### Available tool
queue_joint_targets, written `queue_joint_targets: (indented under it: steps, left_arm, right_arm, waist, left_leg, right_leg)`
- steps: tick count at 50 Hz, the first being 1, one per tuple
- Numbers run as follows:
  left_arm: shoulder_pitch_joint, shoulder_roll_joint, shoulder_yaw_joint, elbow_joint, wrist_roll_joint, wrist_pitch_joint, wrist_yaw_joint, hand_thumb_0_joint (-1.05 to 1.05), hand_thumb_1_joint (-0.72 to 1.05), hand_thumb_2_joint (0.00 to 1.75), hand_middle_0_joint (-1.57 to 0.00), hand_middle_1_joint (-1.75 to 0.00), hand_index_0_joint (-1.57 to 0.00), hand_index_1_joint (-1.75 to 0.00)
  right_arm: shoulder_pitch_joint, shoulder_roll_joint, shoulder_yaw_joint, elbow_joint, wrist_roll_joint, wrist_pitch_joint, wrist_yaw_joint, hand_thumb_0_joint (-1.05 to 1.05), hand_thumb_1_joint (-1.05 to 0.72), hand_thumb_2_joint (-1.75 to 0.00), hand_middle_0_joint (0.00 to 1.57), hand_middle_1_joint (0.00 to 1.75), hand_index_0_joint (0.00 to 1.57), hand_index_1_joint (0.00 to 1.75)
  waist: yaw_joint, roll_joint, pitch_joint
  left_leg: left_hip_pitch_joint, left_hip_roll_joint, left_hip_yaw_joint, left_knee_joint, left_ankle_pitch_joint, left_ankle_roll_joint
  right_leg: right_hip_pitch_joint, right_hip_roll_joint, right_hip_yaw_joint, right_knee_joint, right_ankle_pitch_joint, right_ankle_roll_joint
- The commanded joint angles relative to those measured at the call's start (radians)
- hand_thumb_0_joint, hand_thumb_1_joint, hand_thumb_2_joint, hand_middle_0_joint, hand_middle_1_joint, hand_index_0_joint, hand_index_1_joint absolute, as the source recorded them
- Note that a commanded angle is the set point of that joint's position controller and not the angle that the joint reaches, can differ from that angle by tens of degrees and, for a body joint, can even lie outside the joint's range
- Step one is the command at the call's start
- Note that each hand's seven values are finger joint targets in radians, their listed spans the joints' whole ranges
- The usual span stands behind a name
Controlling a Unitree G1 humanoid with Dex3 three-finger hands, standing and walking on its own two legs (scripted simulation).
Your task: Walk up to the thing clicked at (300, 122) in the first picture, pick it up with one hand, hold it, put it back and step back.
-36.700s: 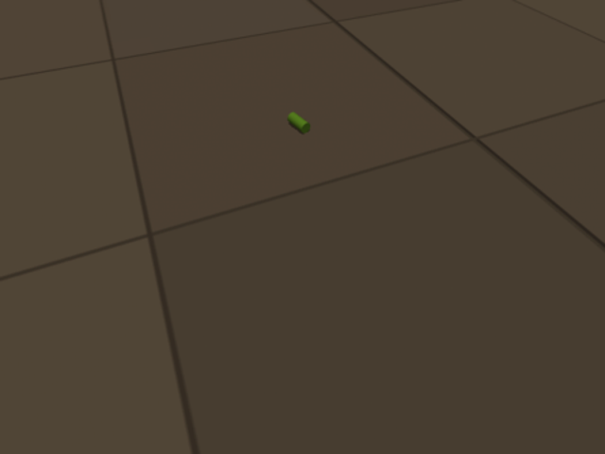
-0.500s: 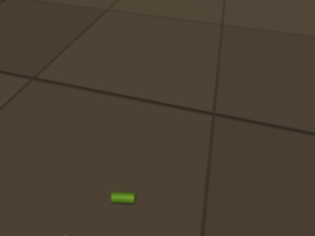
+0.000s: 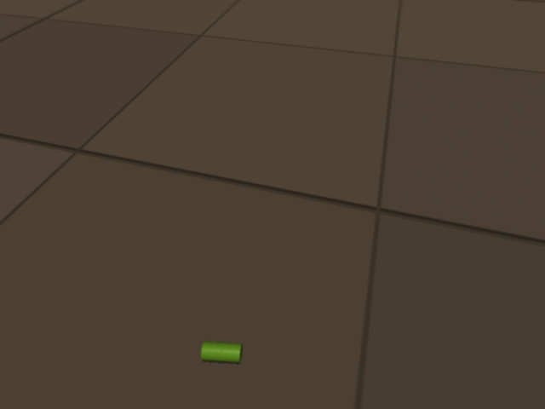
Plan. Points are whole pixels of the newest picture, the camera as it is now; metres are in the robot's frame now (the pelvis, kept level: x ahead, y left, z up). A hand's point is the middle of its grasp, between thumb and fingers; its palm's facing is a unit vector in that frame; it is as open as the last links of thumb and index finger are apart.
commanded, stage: stand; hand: left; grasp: from above
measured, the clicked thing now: (222, 351) +0.44 +0.21 -0.74
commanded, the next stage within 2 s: step back in 1.66 s
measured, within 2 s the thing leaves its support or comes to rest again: neither
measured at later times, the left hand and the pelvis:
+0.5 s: hand out of the picture +0.06 +0.24 -0.16, palm faces +0.03 -0.94 -0.34, open 7.4 cm; pelvis +0.00 -0.01 +0.00, yaw +0 degrees
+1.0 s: hand out of the picture +0.07 +0.24 -0.15, palm faces +0.02 -0.94 -0.34, open 7.4 cm; pelvis +0.01 -0.01 +0.01, yaw +0 degrees
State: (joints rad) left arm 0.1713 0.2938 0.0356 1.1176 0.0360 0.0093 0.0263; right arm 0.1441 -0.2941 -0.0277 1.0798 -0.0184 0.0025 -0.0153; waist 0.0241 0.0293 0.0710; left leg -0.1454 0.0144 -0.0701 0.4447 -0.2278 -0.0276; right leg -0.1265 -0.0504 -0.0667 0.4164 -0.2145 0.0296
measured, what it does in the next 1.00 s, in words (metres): stands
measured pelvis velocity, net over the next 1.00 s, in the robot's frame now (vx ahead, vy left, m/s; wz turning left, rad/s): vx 0.01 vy -0.01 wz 0.00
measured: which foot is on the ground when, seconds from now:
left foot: down 0.00-1.00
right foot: down 0.00-1.00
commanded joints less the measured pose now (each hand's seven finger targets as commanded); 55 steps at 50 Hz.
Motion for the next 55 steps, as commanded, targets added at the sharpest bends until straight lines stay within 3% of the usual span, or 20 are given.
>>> queue_joint_targets:
  steps: [1,4,11,17,24,29,34,44,48,52,55]
  left_arm:
    - [-0.035,0.196,0.036,-0.041,-0.007,-0.028,0.012,0.0,0.9,0.9,-0.2,-0.3,-0.2,-0.3]
    - [-0.052,0.201,0.036,-0.035,-0.008,-0.03,0.011,0.0,0.9,0.9,-0.2,-0.3,-0.2,-0.3]
    - [-0.07,0.22,0.04,-0.022,-0.01,-0.024,0.005,0.0,0.9,0.9,-0.2,-0.3,-0.2,-0.3]
    - [-0.085,0.22,0.04,-0.017,-0.015,-0.025,0.001,0.0,0.9,0.9,-0.2,-0.3,-0.2,-0.3]
    - [-0.085,0.222,0.039,-0.011,-0.018,-0.027,0.0,0.0,0.9,0.9,-0.2,-0.3,-0.2,-0.3]
    - [-0.091,0.22,0.036,-0.005,-0.017,-0.022,-0.003,0.0,0.9,0.9,-0.2,-0.3,-0.2,-0.3]
    - [-0.096,0.223,0.035,-0.006,-0.017,-0.024,-0.005,0.0,0.9,0.9,-0.2,-0.3,-0.2,-0.3]
    - [-0.093,0.229,0.036,-0.01,-0.02,-0.03,-0.007,0.0,0.9,0.9,-0.2,-0.3,-0.2,-0.3]
    - [-0.103,0.234,0.037,-0.017,-0.021,-0.03,-0.008,0.0,0.9,0.9,-0.2,-0.3,-0.2,-0.3]
    - [-0.099,0.236,0.035,-0.012,-0.018,-0.031,-0.008,0.0,0.9,0.9,-0.2,-0.3,-0.2,-0.3]
    - [-0.101,0.235,0.034,-0.018,-0.02,-0.033,-0.009,0.0,0.9,0.9,-0.2,-0.3,-0.2,-0.3]
  right_arm:
    - [-0.03,-0.186,-0.033,-0.042,-0.003,-0.017,-0.013,0.0,-0.9,-0.9,0.2,0.3,0.2,0.3]
    - [-0.03,-0.188,-0.03,-0.033,-0.002,-0.017,-0.011,0.0,-0.9,-0.9,0.2,0.3,0.2,0.3]
    - [-0.023,-0.202,-0.025,-0.018,-0.004,-0.013,-0.01,0.0,-0.9,-0.9,0.2,0.3,0.2,0.3]
    - [-0.027,-0.207,-0.019,-0.011,-0.003,-0.019,-0.011,0.0,-0.9,-0.9,0.2,0.3,0.2,0.3]
    - [-0.03,-0.223,-0.016,-0.01,-0.001,-0.025,-0.014,0.0,-0.9,-0.9,0.2,0.3,0.2,0.3]
    - [-0.033,-0.222,-0.012,-0.004,0.0,-0.022,-0.013,0.0,-0.9,-0.9,0.2,0.3,0.2,0.3]
    - [-0.043,-0.227,-0.014,-0.005,0.001,-0.02,-0.011,0.0,-0.9,-0.9,0.2,0.3,0.2,0.3]
    - [-0.056,-0.229,-0.012,-0.01,0.003,-0.026,-0.008,0.0,-0.9,-0.9,0.2,0.3,0.2,0.3]
    - [-0.056,-0.233,-0.009,-0.01,0.002,-0.025,-0.008,0.0,-0.9,-0.9,0.2,0.3,0.2,0.3]
    - [-0.059,-0.234,-0.01,-0.009,0.003,-0.022,-0.008,0.0,-0.9,-0.9,0.2,0.3,0.2,0.3]
    - [-0.056,-0.242,-0.01,-0.009,0.004,-0.023,-0.007,0.0,-0.9,-0.9,0.2,0.3,0.2,0.3]
  waist:
    - [-0.005,-0.032,-0.039]
    - [-0.007,-0.031,-0.035]
    - [-0.007,-0.007,-0.014]
    - [-0.007,-0.003,-0.045]
    - [-0.006,-0.009,-0.082]
    - [-0.007,-0.018,-0.046]
    - [-0.011,-0.018,-0.043]
    - [-0.01,-0.017,-0.085]
    - [-0.012,-0.013,-0.09]
    - [-0.013,-0.028,-0.08]
    - [-0.015,-0.015,-0.092]
  left_leg:
    - [-0.026,0.074,-0.066,-0.097,0.108,0.048]
    - [-0.024,0.073,-0.061,-0.105,0.121,0.044]
    - [-0.072,0.074,-0.067,-0.14,0.023,0.042]
    - [-0.051,0.084,-0.065,-0.135,0.081,0.046]
    - [-0.006,0.091,-0.06,-0.128,0.216,0.046]
    - [-0.015,0.092,-0.064,-0.143,0.143,0.042]
    - [-0.026,0.09,-0.062,-0.147,0.109,0.044]
    - [0.005,0.096,-0.059,-0.135,0.214,0.045]
    - [0.004,0.097,-0.053,-0.133,0.229,0.044]
    - [0.01,0.099,-0.058,-0.136,0.202,0.042]
    - [0.0,0.099,-0.053,-0.129,0.222,0.046]
  right_leg:
    - [0.026,-0.076,0.087,-0.109,0.044,-0.032]
    - [0.035,-0.073,0.087,-0.123,0.044,-0.028]
    - [0.045,-0.073,0.09,-0.132,-0.03,-0.032]
    - [0.062,-0.079,0.091,-0.126,0.035,-0.036]
    - [0.082,-0.082,0.08,-0.112,0.152,-0.035]
    - [0.052,-0.075,0.077,-0.128,0.059,-0.034]
    - [0.051,-0.077,0.082,-0.135,0.048,-0.034]
    - [0.072,-0.084,0.076,-0.121,0.134,-0.037]
    - [0.078,-0.088,0.078,-0.117,0.167,-0.036]
    - [0.062,-0.085,0.077,-0.128,0.119,-0.035]
    - [0.084,-0.091,0.082,-0.124,0.169,-0.038]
